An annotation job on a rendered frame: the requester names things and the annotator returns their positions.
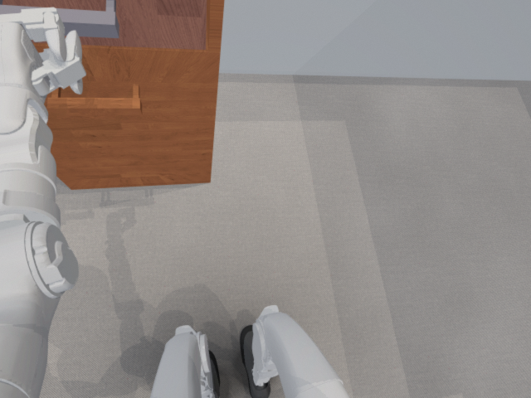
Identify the right robot foot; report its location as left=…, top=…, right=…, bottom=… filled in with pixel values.
left=240, top=325, right=270, bottom=398

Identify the robot left forearm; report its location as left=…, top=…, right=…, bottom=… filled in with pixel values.
left=0, top=86, right=61, bottom=230

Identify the cabinet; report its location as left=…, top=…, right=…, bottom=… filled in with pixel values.
left=33, top=0, right=224, bottom=190

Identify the left robot shin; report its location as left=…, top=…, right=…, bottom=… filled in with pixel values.
left=164, top=325, right=215, bottom=398

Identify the robot left hand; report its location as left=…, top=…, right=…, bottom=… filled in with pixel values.
left=0, top=7, right=86, bottom=104

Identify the drawer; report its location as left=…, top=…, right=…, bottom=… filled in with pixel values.
left=2, top=0, right=207, bottom=50

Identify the robot left upper arm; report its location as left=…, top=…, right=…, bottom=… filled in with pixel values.
left=0, top=221, right=79, bottom=398

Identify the handle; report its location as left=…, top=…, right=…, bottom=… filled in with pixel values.
left=47, top=98, right=142, bottom=115
left=0, top=0, right=119, bottom=38

